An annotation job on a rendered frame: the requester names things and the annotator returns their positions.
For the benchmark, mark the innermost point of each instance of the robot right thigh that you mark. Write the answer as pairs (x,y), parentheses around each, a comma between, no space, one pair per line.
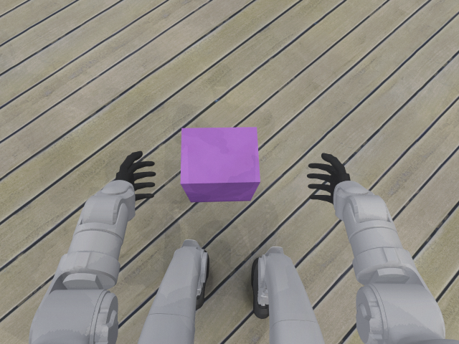
(291,316)

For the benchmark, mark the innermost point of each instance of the left robot hand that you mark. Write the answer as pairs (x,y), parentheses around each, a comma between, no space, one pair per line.
(126,173)

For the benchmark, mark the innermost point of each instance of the left robot forearm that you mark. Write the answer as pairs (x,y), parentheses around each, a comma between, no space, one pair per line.
(91,262)

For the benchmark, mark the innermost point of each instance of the robot left upper arm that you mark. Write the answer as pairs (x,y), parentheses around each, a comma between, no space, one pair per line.
(77,317)

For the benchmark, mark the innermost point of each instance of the robot right upper arm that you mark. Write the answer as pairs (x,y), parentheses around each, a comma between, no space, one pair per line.
(398,314)

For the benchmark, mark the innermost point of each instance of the carton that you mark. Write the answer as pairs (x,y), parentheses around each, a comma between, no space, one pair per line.
(219,164)

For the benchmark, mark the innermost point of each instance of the robot right shin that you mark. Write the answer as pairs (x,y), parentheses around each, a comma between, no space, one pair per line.
(263,295)

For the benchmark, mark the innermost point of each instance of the right robot forearm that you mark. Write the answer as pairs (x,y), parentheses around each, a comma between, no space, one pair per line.
(378,253)

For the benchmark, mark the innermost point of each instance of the right robot hand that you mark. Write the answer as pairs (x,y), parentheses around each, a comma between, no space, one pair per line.
(337,175)

